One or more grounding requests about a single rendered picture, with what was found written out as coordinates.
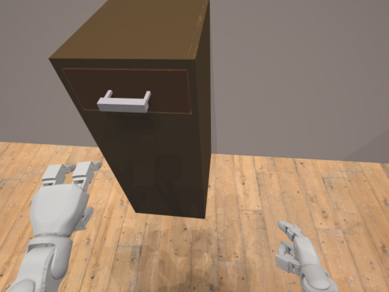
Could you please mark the drawer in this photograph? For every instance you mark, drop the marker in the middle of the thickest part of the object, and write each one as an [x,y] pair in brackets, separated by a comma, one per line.
[170,90]

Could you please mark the cabinet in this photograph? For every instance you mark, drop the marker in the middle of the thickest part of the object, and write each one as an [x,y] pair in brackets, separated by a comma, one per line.
[160,159]

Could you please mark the handle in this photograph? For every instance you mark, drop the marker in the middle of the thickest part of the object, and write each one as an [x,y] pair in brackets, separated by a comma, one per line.
[123,105]

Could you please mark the robot left hand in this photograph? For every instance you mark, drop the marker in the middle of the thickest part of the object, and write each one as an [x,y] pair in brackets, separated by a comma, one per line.
[60,209]

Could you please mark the robot left forearm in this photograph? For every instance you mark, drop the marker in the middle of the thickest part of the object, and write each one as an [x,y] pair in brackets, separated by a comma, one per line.
[44,265]

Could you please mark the robot right forearm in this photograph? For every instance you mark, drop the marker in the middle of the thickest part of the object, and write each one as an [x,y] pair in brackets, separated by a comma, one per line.
[314,278]

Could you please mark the robot right hand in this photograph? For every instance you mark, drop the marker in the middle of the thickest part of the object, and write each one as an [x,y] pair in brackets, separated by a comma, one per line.
[292,258]

